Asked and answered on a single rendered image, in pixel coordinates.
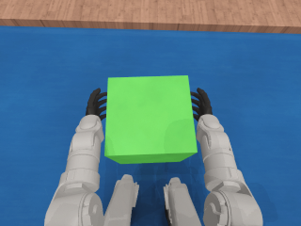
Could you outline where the robot left forearm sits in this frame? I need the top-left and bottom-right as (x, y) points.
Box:
(44, 115), (104, 226)

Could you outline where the left robot upper arm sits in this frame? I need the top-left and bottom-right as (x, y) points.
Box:
(44, 191), (104, 226)

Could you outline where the carton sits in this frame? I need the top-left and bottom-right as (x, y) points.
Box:
(104, 75), (198, 164)

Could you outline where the right robot hand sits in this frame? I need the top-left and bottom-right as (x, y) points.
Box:
(190, 88), (213, 121)

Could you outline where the right robot upper arm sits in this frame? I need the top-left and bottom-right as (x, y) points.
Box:
(203, 189), (262, 226)

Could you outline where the left robot shin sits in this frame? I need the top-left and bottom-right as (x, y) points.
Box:
(114, 174), (134, 188)

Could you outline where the robot right forearm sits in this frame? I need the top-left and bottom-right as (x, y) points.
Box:
(196, 114), (263, 226)

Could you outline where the left robot thigh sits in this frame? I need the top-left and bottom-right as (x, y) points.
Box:
(103, 178), (139, 226)

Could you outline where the left robot hand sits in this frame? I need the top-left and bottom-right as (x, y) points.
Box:
(86, 88), (107, 121)

